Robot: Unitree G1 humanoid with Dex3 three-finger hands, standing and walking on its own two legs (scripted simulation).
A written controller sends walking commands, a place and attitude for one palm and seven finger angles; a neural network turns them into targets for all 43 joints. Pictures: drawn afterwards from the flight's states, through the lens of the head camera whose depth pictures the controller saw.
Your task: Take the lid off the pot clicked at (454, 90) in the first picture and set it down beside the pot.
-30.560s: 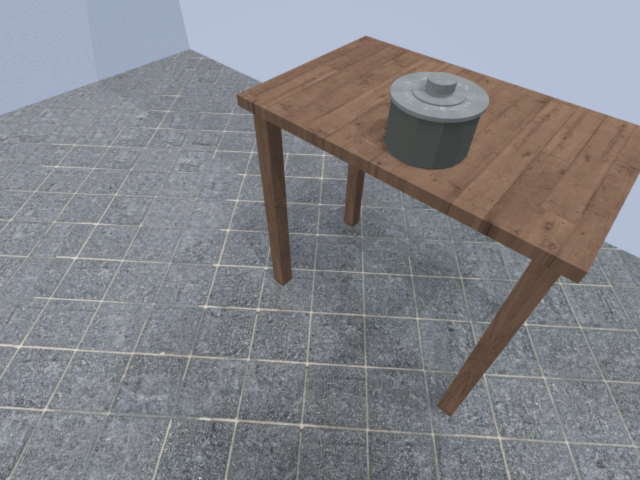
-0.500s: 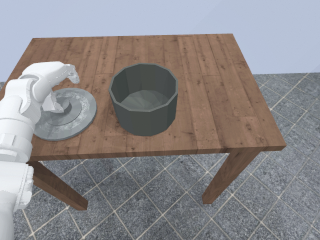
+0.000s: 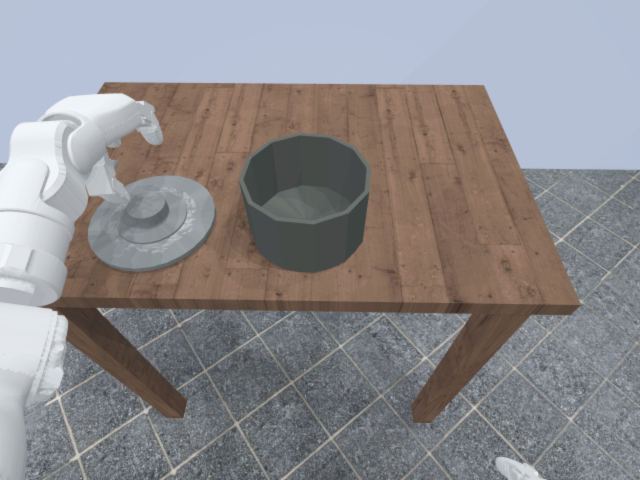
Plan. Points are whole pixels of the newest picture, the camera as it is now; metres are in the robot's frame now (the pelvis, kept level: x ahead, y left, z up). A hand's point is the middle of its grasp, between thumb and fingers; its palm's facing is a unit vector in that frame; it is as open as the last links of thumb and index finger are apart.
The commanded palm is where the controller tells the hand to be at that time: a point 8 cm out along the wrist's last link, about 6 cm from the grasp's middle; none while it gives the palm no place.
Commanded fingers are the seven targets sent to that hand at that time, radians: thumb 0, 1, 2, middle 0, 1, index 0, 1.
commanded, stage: raise the empty hand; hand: left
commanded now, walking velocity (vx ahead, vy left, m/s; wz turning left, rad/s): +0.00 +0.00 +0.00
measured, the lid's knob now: (148, 208) +0.48 +0.26 +0.05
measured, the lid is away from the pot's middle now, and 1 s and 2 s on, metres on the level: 0.24 0.24 0.24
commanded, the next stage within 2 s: draw the hand back to the body in 0.34 s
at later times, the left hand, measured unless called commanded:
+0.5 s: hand (109, 142) +0.46 +0.25 +0.18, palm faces -0.31 -0.01 -0.95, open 11.0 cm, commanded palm +0.44 +0.25 +0.25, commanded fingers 0.00 -0.11 0.84 -0.44 -0.68 -0.44 -0.68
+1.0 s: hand (119, 177) +0.40 +0.22 +0.18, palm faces -0.11 -0.44 -0.89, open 11.0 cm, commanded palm +0.37 +0.25 +0.24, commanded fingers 0.00 -0.11 0.84 -0.44 -0.68 -0.44 -0.68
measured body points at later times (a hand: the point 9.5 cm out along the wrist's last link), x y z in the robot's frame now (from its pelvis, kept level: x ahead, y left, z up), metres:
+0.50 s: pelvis +0.00 +0.01 +0.00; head +0.04 -0.01 +0.45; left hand +0.48 +0.25 +0.23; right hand +0.06 -0.27 -0.13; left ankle -0.03 +0.07 -0.74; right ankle +0.00 -0.13 -0.74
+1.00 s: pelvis -0.01 +0.00 +0.00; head +0.03 -0.01 +0.45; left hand +0.40 +0.24 +0.23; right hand +0.15 -0.24 -0.10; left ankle -0.03 +0.07 -0.74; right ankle +0.00 -0.13 -0.74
